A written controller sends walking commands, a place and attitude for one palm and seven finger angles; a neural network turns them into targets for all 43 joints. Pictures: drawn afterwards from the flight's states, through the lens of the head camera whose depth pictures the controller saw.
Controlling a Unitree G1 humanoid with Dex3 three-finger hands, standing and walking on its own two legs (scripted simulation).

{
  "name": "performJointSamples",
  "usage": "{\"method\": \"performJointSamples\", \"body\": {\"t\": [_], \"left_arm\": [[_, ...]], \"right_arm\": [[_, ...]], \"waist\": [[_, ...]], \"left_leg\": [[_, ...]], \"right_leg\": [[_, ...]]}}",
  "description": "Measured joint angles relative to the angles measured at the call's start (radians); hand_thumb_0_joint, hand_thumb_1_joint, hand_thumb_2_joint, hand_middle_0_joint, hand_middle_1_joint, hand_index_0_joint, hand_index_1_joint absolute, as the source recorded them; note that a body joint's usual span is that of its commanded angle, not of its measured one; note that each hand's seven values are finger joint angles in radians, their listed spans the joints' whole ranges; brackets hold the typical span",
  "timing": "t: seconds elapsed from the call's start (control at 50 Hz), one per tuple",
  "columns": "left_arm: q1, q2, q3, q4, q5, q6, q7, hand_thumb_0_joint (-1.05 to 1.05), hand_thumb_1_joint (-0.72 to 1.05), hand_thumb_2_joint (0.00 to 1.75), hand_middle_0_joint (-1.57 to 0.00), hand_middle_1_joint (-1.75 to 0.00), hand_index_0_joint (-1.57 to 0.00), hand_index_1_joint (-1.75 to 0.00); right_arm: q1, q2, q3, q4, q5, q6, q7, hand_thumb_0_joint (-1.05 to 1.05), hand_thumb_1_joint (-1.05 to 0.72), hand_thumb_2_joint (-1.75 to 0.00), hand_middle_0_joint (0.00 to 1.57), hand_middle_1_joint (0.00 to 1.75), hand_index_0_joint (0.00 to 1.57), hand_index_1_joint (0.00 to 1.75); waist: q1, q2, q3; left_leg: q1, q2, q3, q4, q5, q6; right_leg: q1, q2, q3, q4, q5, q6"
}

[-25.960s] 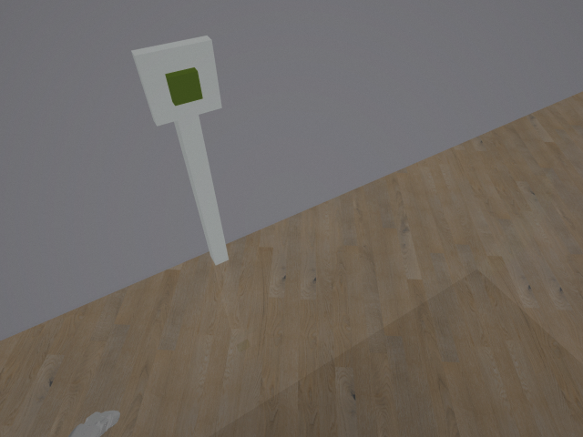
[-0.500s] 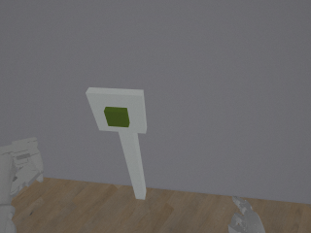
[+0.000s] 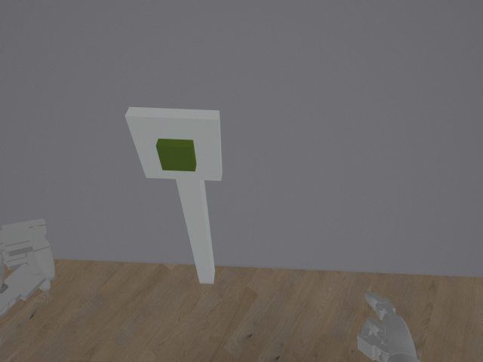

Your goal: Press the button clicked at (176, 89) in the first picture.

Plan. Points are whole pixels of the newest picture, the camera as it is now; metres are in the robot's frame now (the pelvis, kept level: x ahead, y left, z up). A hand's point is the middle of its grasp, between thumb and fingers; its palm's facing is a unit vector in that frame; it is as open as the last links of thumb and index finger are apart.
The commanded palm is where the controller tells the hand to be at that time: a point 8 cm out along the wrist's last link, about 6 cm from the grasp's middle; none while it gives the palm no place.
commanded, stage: step back with the hand held close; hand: left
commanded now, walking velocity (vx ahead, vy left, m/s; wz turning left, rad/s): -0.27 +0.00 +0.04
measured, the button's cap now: (177, 154) +0.50 +0.17 +0.04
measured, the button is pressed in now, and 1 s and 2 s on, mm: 0 0 0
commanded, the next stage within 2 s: stop stepping back and stand still in 0.84 s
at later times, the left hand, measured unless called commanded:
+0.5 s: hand (5, 344) +0.11 +0.24 +0.16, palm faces +0.35 -0.81 -0.48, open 3.1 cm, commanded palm +0.04 +0.29 +0.18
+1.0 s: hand out of the picture +0.04 +0.27 +0.17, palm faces +0.40 -0.82 -0.40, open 3.1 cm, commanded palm -0.05 +0.30 +0.18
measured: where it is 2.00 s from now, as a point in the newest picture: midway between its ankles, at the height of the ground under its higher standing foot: outside the picture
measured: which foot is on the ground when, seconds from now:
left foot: down 0.00-0.72, up 0.74-0.84, down 0.86-1.00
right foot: down 0.00-0.86, up 0.88-1.00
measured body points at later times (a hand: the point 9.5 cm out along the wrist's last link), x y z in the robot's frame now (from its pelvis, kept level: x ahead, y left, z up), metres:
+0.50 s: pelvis -0.07 +0.00 -0.01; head -0.05 +0.03 +0.44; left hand +0.09 +0.28 +0.18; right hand +0.12 -0.23 -0.08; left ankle +0.05 +0.07 -0.73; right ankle -0.02 -0.13 -0.74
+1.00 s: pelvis -0.16 +0.02 +0.00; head -0.14 +0.07 +0.44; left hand +0.01 +0.32 +0.19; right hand +0.00 -0.20 -0.07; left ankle -0.09 +0.10 -0.74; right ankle -0.14 -0.13 -0.66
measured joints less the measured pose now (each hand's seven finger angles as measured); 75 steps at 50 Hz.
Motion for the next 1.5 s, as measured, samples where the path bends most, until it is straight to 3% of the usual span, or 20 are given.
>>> {"method": "performJointSamples", "body": {"t": [0.1, 0.22, 0.3, 0.38, 0.5, 0.64, 0.7, 0.76, 0.82, 0.86, 0.9, 0.98, 1.06, 1.18, 1.24, 1.28, 1.32, 1.38, 1.44, 1.5], "left_arm": [[0.0, -0.014, -0.008, -0.01, 0.022, -0.016, 0.007, 0.01, 0.89, 0.9, -1.31, -1.5, -1.31, -1.5], [-0.026, 0.004, 0.02, -0.04, 0.05, -0.038, 0.011, 0.02, 0.88, 0.9, -1.31, -1.5, -1.31, -1.5], [-0.028, 0.006, 0.057, -0.065, 0.043, -0.062, 0.013, 0.02, 0.88, 0.9, -1.31, -1.5, -1.31, -1.5], [-0.041, -0.001, 0.044, -0.061, 0.029, -0.079, 0.007, 0.01, 0.89, 0.9, -1.31, -1.5, -1.31, -1.5], [-0.033, 0.014, 0.029, -0.062, 0.034, -0.083, -0.005, 0.01, 0.88, 0.9, -1.31, -1.5, -1.31, -1.5], [-0.024, 0.055, 0.074, -0.097, 0.032, -0.102, 0.003, 0.01, 0.88, 0.9, -1.31, -1.5, -1.31, -1.5], [-0.028, 0.046, 0.076, -0.087, 0.036, -0.114, 0.002, 0.01, 0.88, 0.9, -1.31, -1.5, -1.31, -1.5], [-0.027, 0.028, 0.058, -0.081, 0.033, -0.119, 0.013, 0.01, 0.88, 0.9, -1.31, -1.5, -1.31, -1.5], [-0.03, 0.007, 0.031, -0.074, 0.036, -0.114, 0.023, 0.01, 0.88, 0.9, -1.31, -1.5, -1.31, -1.5], [-0.047, 0.005, 0.019, -0.077, 0.038, -0.104, 0.026, 0.01, 0.88, 0.9, -1.31, -1.5, -1.31, -1.5], [-0.097, 0.01, 0.02, -0.071, 0.045, -0.104, 0.031, 0.01, 0.88, 0.9, -1.31, -1.5, -1.31, -1.5], [-0.113, 0.026, 0.052, -0.057, 0.034, -0.098, 0.034, 0.01, 0.88, 0.9, -1.31, -1.5, -1.31, -1.5], [-0.011, 0.044, 0.061, -0.141, 0.016, -0.067, 0.027, 0.02, 0.89, 0.9, -1.31, -1.5, -1.31, -1.5], [0.039, 0.064, 0.02, -0.171, 0.012, -0.02, 0.03, 0.01, 0.89, 0.9, -1.31, -1.5, -1.31, -1.5], [0.041, 0.087, 0.042, -0.15, -0.001, 0.002, 0.034, 0.01, 0.89, 0.9, -1.31, -1.5, -1.31, -1.5], [0.047, 0.101, 0.065, -0.145, -0.009, 0.002, 0.032, 0.01, 0.89, 0.9, -1.31, -1.5, -1.31, -1.5], [0.034, 0.077, 0.033, -0.112, -0.014, 0.007, 0.017, 0.01, 0.89, 0.9, -1.31, -1.5, -1.31, -1.5], [0.028, 0.06, 0.014, -0.069, -0.017, 0.003, 0.011, 0.01, 0.88, 0.9, -1.31, -1.5, -1.31, -1.5], [-0.012, 0.012, 0.004, -0.015, -0.005, -0.007, 0.021, 0.01, 0.88, 0.9, -1.31, -1.5, -1.31, -1.5], [-0.096, -0.035, -0.012, 0.055, 0.008, -0.004, 0.03, 0.01, 0.88, 0.9, -1.31, -1.5, -1.31, -1.5]], "right_arm": [[0.017, 0.004, 0.01, -0.007, -0.005, -0.021, 0.001, 0.01, -0.9, -0.9, 0.2, 0.3, 0.2, 0.3], [0.051, 0.012, 0.013, 0.002, -0.014, -0.055, -0.001, 0.01, -0.9, -0.9, 0.2, 0.3, 0.2, 0.3], [0.037, 0.019, 0.015, 0.015, -0.017, -0.071, 0.007, 0.01, -0.9, -0.9, 0.2, 0.3, 0.2, 0.3], [0.003, 0.024, 0.014, 0.032, -0.018, -0.076, 0.014, 0.01, -0.9, -0.9, 0.2, 0.3, 0.2, 0.3], [-0.007, 0.025, 0.007, 0.024, -0.023, -0.075, 0.013, 0.01, -0.9, -0.9, 0.2, 0.3, 0.2, 0.3], [0.01, 0.015, -0.005, 0.023, -0.027, -0.088, 0.006, 0.01, -0.9, -0.9, 0.2, 0.3, 0.2, 0.3], [0.016, 0.01, -0.013, 0.035, -0.027, -0.087, 0.007, 0.01, -0.9, -0.9, 0.2, 0.3, 0.2, 0.3], [0.026, 0.005, -0.024, 0.054, -0.026, -0.079, 0.017, 0.01, -0.9, -0.9, 0.2, 0.3, 0.2, 0.3], [0.042, 0.011, -0.029, 0.086, -0.027, -0.052, 0.022, 0.01, -0.9, -0.9, 0.2, 0.3, 0.2, 0.3], [0.066, 0.014, -0.021, 0.086, -0.025, -0.045, 0.015, 0.01, -0.9, -0.9, 0.2, 0.3, 0.2, 0.3], [0.062, 0.023, -0.016, 0.089, -0.032, -0.065, 0.001, 0.01, -0.9, -0.9, 0.2, 0.3, 0.2, 0.3], [0.044, 0.072, -0.002, 0.108, -0.045, -0.124, 0.016, 0.01, -0.91, -0.9, 0.2, 0.3, 0.2, 0.3], [0.066, 0.109, 0.023, 0.095, -0.03, -0.153, 0.046, 0.01, -0.9, -0.9, 0.2, 0.3, 0.2, 0.3], [0.091, 0.129, 0.049, 0.093, -0.039, -0.16, 0.036, 0.01, -0.9, -0.9, 0.21, 0.3, 0.2, 0.3], [0.076, 0.116, 0.055, 0.071, -0.041, -0.151, 0.028, 0.01, -0.9, -0.9, 0.21, 0.3, 0.2, 0.3], [0.044, 0.093, 0.055, 0.056, -0.042, -0.141, 0.027, 0.01, -0.9, -0.9, 0.21, 0.3, 0.2, 0.3], [0.025, 0.053, 0.041, 0.093, -0.043, -0.12, 0.023, 0.01, -0.9, -0.9, 0.21, 0.3, 0.2, 0.3], [0.076, 0.031, 0.022, 0.136, -0.016, -0.101, 0.018, 0.01, -0.9, -0.9, 0.2, 0.3, 0.2, 0.3], [0.123, 0.006, 0.014, 0.153, -0.006, -0.099, 0.004, 0.01, -0.9, -0.9, 0.2, 0.3, 0.2, 0.3], [0.118, -0.009, 0.004, 0.162, -0.004, -0.1, -0.011, 0.01, -0.9, -0.9, 0.2, 0.3, 0.2, 0.3]], "waist": [[0.002, -0.01, 0.007], [-0.005, -0.026, 0.012], [0.009, -0.025, 0.017], [0.011, -0.019, 0.041], [-0.007, -0.027, 0.039], [-0.019, -0.035, 0.041], [-0.019, -0.027, 0.035], [-0.008, -0.034, 0.022], [-0.003, -0.058, -0.01], [-0.011, -0.072, -0.036], [-0.029, -0.084, -0.016], [-0.028, -0.069, 0.022], [-0.02, -0.064, -0.003], [-0.037, -0.07, -0.071], [-0.035, -0.088, -0.08], [-0.011, -0.111, -0.073], [0.001, -0.047, -0.064], [0.015, -0.045, -0.11], [0.017, -0.057, -0.141], [0.011, -0.082, -0.114]], "left_leg": [[-0.04, 0.0, -0.009, 0.033, 0.007, 0.01], [-0.082, -0.021, -0.04, 0.065, 0.02, 0.019], [-0.12, -0.013, -0.038, 0.085, 0.031, 0.014], [-0.131, 0.003, -0.039, 0.073, 0.061, 0.006], [-0.161, 0.01, -0.038, 0.085, 0.033, 0.001], [-0.187, 0.01, -0.037, 0.077, 0.053, -0.002], [-0.208, 0.012, -0.038, 0.114, -0.03, -0.011], [-0.24, -0.005, -0.054, 0.215, -0.165, -0.061], [-0.199, -0.006, -0.079, 0.364, -0.212, -0.078], [-0.099, 0.014, -0.096, 0.254, -0.215, -0.076], [-0.109, 0.008, -0.098, 0.199, -0.076, -0.048], [-0.108, 0.043, -0.096, 0.122, -0.016, -0.026], [-0.08, 0.092, -0.069, 0.003, 0.057, -0.035], [-0.028, 0.087, -0.06, -0.189, 0.119, -0.079], [-0.046, 0.055, -0.037, -0.211, 0.127, -0.098], [-0.12, 0.03, 0.002, -0.092, 0.087, -0.096], [-0.159, 0.055, -0.03, 0.057, 0.013, -0.097], [-0.133, 0.047, -0.05, 0.188, -0.028, -0.094], [-0.046, 0.051, -0.033, 0.142, -0.04, -0.07], [-0.005, 0.018, -0.02, 0.102, -0.083, -0.056]], "right_leg": [[-0.027, 0.001, -0.009, 0.013, 0.014, 0.006], [-0.035, 0.022, 0.04, 0.127, -0.06, 0.011], [-0.025, 0.036, 0.069, 0.111, -0.088, 0.008], [-0.04, 0.052, 0.07, 0.099, -0.059, 0.009], [-0.069, 0.058, 0.069, 0.104, -0.04, 0.001], [-0.1, 0.058, 0.066, 0.117, -0.002, 0.001], [-0.111, 0.057, 0.059, 0.129, -0.029, -0.008], [-0.12, 0.034, 0.049, 0.115, 0.019, -0.019], [-0.131, 0.018, 0.066, 0.113, 0.038, 0.017], [-0.155, 0.01, 0.061, 0.118, 0.034, 0.031], [-0.218, 0.014, 0.071, 0.246, -0.102, 0.022], [-0.291, 0.078, 0.073, 0.589, -0.26, 0.01], [-0.194, 0.054, 0.015, 0.545, -0.258, 0.023], [0.074, 0.04, -0.038, 0.184, -0.339, -0.002], [0.197, 0.039, -0.071, -0.055, -0.227, -0.033], [0.217, 0.008, -0.046, -0.139, -0.103, -0.064], [0.212, 0.044, -0.045, -0.085, -0.124, -0.067], [0.237, 0.045, -0.036, -0.056, -0.187, -0.062], [0.248, 0.037, -0.038, -0.015, -0.225, -0.057], [0.222, 0.0, -0.039, 0.086, -0.275, -0.039]]}}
